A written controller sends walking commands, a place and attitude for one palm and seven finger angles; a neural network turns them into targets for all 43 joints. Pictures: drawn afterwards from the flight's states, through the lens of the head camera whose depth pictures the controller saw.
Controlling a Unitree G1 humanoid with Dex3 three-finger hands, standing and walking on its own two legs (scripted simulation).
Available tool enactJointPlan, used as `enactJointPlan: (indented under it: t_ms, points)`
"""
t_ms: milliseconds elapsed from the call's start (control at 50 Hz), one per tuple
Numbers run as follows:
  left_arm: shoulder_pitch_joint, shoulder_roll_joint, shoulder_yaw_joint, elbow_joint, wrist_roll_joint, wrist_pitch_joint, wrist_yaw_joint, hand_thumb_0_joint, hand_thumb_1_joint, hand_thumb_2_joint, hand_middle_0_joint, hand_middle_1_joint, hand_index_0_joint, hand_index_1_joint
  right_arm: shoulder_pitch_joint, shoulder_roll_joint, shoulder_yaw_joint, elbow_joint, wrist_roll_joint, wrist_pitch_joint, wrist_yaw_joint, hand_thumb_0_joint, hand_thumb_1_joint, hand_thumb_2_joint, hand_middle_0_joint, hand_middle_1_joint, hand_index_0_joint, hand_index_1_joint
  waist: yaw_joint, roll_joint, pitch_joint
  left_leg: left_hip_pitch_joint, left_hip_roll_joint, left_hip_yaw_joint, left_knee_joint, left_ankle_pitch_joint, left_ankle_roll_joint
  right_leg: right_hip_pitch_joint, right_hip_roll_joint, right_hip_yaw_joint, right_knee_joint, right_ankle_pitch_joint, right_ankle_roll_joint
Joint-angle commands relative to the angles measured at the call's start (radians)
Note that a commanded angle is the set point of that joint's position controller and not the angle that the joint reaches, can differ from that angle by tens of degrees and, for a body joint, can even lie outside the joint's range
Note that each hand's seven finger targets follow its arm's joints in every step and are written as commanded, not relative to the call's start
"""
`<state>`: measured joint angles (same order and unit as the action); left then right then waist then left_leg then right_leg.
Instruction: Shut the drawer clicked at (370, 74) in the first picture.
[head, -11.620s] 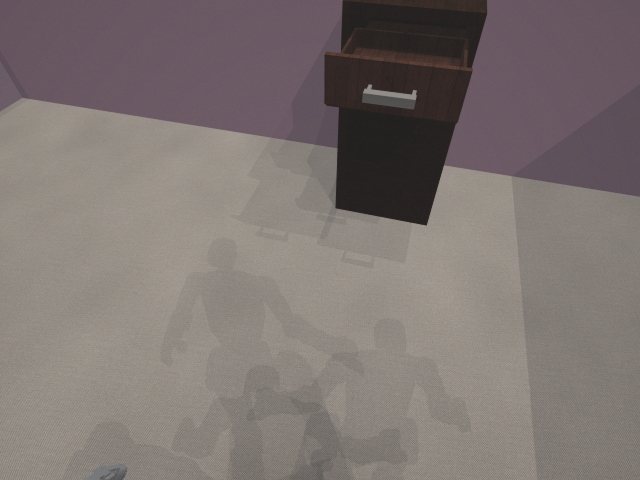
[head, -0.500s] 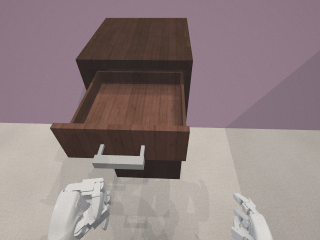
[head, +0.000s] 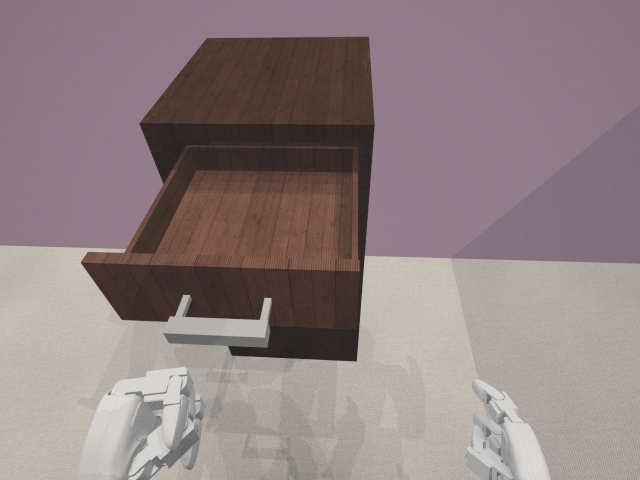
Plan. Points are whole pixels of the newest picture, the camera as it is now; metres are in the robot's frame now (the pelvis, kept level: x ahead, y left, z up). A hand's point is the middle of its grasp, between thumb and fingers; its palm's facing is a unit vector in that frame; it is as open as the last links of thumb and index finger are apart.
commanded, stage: bring the fist close to the handle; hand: left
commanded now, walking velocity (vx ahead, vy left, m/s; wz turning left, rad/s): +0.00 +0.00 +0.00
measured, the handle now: (222, 317) +0.33 +0.16 +0.03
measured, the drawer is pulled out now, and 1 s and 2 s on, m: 0.30 0.30 0.25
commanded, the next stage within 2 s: push the drawer shut in 1.22 s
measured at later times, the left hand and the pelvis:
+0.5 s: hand (219, 409) +0.19 +0.13 +0.06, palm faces -0.03 -1.00 -0.03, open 3.3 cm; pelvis -0.01 +0.01 -0.02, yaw -1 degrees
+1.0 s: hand (231, 385) +0.23 +0.13 +0.03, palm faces -0.03 -1.00 -0.02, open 3.3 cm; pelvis -0.01 +0.01 -0.03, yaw -2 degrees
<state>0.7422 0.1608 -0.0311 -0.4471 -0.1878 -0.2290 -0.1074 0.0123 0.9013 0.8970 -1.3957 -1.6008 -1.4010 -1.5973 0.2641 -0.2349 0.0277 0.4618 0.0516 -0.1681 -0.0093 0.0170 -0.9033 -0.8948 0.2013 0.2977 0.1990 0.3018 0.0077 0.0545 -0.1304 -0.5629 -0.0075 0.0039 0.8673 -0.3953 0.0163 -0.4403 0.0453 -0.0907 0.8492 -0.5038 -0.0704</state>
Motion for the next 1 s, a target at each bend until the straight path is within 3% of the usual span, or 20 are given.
enactJointPlan:
  t_ms: [0,100,140,200,280,340,360,380,460,480,520,560,580,760,780,840,900,960,980]
  points:
    - [-0.017,0.075,0.054,-0.173,-0.012,-0.102,-0.016,0.000,0.900,0.900,-1.400,-1.600,-1.400,-1.600,-0.093,-0.093,-0.051,-0.164,-0.003,-0.057,-0.010,0.000,-0.900,-0.900,0.200,0.300,0.200,0.300,-0.019,-0.091,-0.034,0.070,-0.002,-0.025,-0.057,0.197,0.033,-0.040,-0.072,0.123,-0.169,0.436,0.101]
    - [-0.089,0.061,0.036,-0.132,-0.011,-0.148,-0.012,0.000,0.900,0.900,-1.400,-1.600,-1.400,-1.600,-0.091,-0.099,-0.051,-0.163,-0.007,-0.052,-0.009,0.000,-0.900,-0.900,0.200,0.300,0.200,0.300,-0.032,-0.080,-0.044,0.052,-0.004,-0.028,-0.040,0.172,0.033,-0.080,-0.068,0.125,-0.155,0.371,0.094]
    - [-0.105,0.076,0.057,-0.093,-0.012,-0.156,-0.012,0.000,0.900,0.900,-1.400,-1.600,-1.400,-1.600,-0.094,-0.104,-0.054,-0.158,-0.008,-0.048,-0.011,0.000,-0.900,-0.900,0.200,0.300,0.200,0.300,-0.031,-0.103,-0.051,0.031,-0.003,-0.028,-0.032,0.154,0.031,-0.085,-0.069,0.133,-0.154,0.338,0.094]
    - [-0.153,0.055,0.028,-0.067,-0.006,-0.157,-0.007,0.000,0.900,0.900,-1.400,-1.600,-1.400,-1.600,-0.092,-0.108,-0.051,-0.164,-0.008,-0.044,-0.010,0.000,-0.900,-0.900,0.200,0.300,0.200,0.300,-0.036,-0.072,-0.055,0.030,-0.002,-0.029,-0.032,0.151,0.032,-0.105,-0.062,0.122,-0.141,0.307,0.084]
    - [-0.122,0.036,0.011,-0.037,0.004,-0.159,0.012,0.000,0.900,0.900,-1.400,-1.600,-1.400,-1.600,-0.090,-0.105,-0.056,-0.169,-0.012,-0.036,-0.005,0.000,-0.900,-0.900,0.200,0.300,0.200,0.300,-0.021,-0.067,-0.093,0.035,0.001,-0.028,-0.034,0.171,0.032,-0.111,-0.050,0.094,-0.109,0.313,0.073]
    - [-0.164,0.047,0.018,-0.021,0.010,-0.166,0.029,0.000,0.900,0.900,-1.400,-1.600,-1.400,-1.600,-0.092,-0.110,-0.053,-0.171,-0.016,-0.027,-0.002,0.000,-0.900,-0.900,0.200,0.300,0.200,0.300,-0.027,-0.082,-0.090,0.006,0.001,-0.031,-0.019,0.166,0.032,-0.127,-0.049,0.100,-0.092,0.315,0.074]
    - [-0.168,0.075,0.048,0.009,0.022,-0.165,0.043,0.000,0.900,0.900,-1.400,-1.600,-1.400,-1.600,-0.089,-0.112,-0.059,-0.164,-0.017,-0.018,-0.003,0.000,-0.900,-0.900,0.200,0.300,0.200,0.300,-0.026,-0.102,-0.077,-0.009,0.004,-0.031,-0.018,0.156,0.031,-0.137,-0.044,0.096,-0.091,0.288,0.070]
    - [-0.193,0.032,0.000,0.005,0.024,-0.169,0.044,0.000,0.900,0.900,-1.400,-1.600,-1.400,-1.600,-0.093,-0.112,-0.053,-0.173,-0.020,-0.016,-0.001,0.000,-0.900,-0.900,0.200,0.300,0.200,0.300,-0.035,-0.088,-0.075,-0.010,0.001,-0.030,-0.014,0.146,0.032,-0.158,-0.041,0.091,-0.082,0.268,0.068]
    - [-0.263,0.060,0.028,0.028,0.035,-0.195,0.070,0.000,0.900,0.900,-1.400,-1.600,-1.400,-1.600,-0.081,-0.118,-0.055,-0.164,-0.026,-0.012,0.002,0.000,-0.900,-0.900,0.200,0.300,0.200,0.300,-0.037,-0.066,-0.107,-0.027,0.006,-0.035,0.012,0.134,0.029,-0.192,-0.036,0.092,-0.056,0.231,0.060]
    - [-0.261,0.035,0.003,0.043,0.038,-0.196,0.071,0.000,0.900,0.900,-1.400,-1.600,-1.400,-1.600,-0.080,-0.116,-0.055,-0.167,-0.028,-0.008,0.004,0.000,-0.900,-0.900,0.200,0.300,0.200,0.300,-0.038,-0.076,-0.124,-0.026,0.007,-0.033,0.016,0.137,0.029,-0.199,-0.034,0.088,-0.045,0.235,0.060]
    - [-0.326,0.042,0.001,0.056,0.038,-0.203,0.074,0.000,0.900,0.900,-1.400,-1.600,-1.400,-1.600,-0.079,-0.119,-0.054,-0.164,-0.028,-0.007,0.004,0.000,-0.900,-0.900,0.200,0.300,0.200,0.300,-0.047,-0.068,-0.136,-0.045,0.007,-0.036,0.030,0.118,0.028,-0.218,-0.034,0.092,-0.034,0.210,0.060]
    - [-0.335,0.059,0.019,0.077,0.047,-0.204,0.083,0.000,0.900,0.900,-1.400,-1.600,-1.400,-1.600,-0.077,-0.122,-0.056,-0.156,-0.031,-0.003,0.004,0.000,-0.900,-0.900,0.200,0.300,0.200,0.300,-0.042,-0.060,-0.145,-0.050,0.010,-0.038,0.038,0.126,0.027,-0.223,-0.031,0.092,-0.023,0.214,0.056]
    - [-0.316,0.038,0.005,0.085,0.043,-0.201,0.083,0.000,0.900,0.900,-1.400,-1.600,-1.400,-1.600,-0.074,-0.119,-0.055,-0.161,-0.032,0.001,0.006,0.000,-0.900,-0.900,0.200,0.300,0.200,0.300,-0.036,-0.064,-0.173,-0.049,0.007,-0.035,0.043,0.141,0.028,-0.210,-0.032,0.093,-0.016,0.242,0.057]
    - [-0.454,0.048,0.014,0.167,0.056,-0.207,0.100,0.000,0.900,0.900,-1.400,-1.600,-1.400,-1.600,-0.072,-0.126,-0.054,-0.145,-0.038,0.031,0.008,0.000,-0.900,-0.900,0.200,0.300,0.200,0.300,-0.049,-0.056,-0.190,-0.089,0.012,-0.041,0.079,0.154,0.025,-0.255,-0.027,0.085,0.031,0.255,0.052]
    - [-0.449,0.025,-0.001,0.181,0.057,-0.209,0.102,0.000,0.900,0.900,-1.400,-1.600,-1.400,-1.600,-0.072,-0.121,-0.056,-0.145,-0.039,0.035,0.010,0.000,-0.900,-0.900,0.200,0.300,0.200,0.300,-0.045,-0.052,-0.197,-0.084,0.014,-0.041,0.081,0.162,0.024,-0.265,-0.026,0.077,0.041,0.265,0.050]
    - [-0.446,0.033,0.002,0.142,0.051,-0.223,0.104,0.000,0.900,0.900,-1.400,-1.600,-1.400,-1.600,-0.073,-0.119,-0.059,-0.154,-0.040,0.038,0.013,0.000,-0.900,-0.900,0.200,0.300,0.200,0.300,-0.031,-0.022,-0.266,-0.056,0.014,-0.040,0.083,0.196,0.023,-0.240,-0.026,0.076,0.055,0.295,0.047]
    - [-0.421,0.044,0.009,0.136,0.051,-0.209,0.112,0.000,0.900,0.900,-1.400,-1.600,-1.400,-1.600,-0.065,-0.119,-0.057,-0.158,-0.037,0.053,0.014,0.000,-0.900,-0.900,0.200,0.300,0.200,0.300,-0.036,-0.041,-0.262,-0.050,0.015,-0.037,0.078,0.216,0.024,-0.223,-0.025,0.077,0.046,0.332,0.052]
    - [-0.416,0.051,0.013,0.157,0.058,-0.201,0.116,0.000,0.900,0.900,-1.400,-1.600,-1.400,-1.600,-0.066,-0.123,-0.056,-0.156,-0.036,0.064,0.010,0.000,-0.900,-0.900,0.200,0.300,0.200,0.300,-0.049,-0.065,-0.211,-0.075,0.016,-0.038,0.079,0.191,0.025,-0.234,-0.024,0.080,0.037,0.315,0.055]
    - [-0.400,0.037,0.007,0.157,0.055,-0.201,0.114,0.000,0.900,0.900,-1.400,-1.600,-1.400,-1.600,-0.066,-0.120,-0.055,-0.159,-0.037,0.067,0.010,0.000,-0.900,-0.900,0.200,0.300,0.200,0.300,-0.042,-0.069,-0.211,-0.078,0.015,-0.039,0.075,0.187,0.023,-0.235,-0.024,0.075,0.040,0.306,0.053]
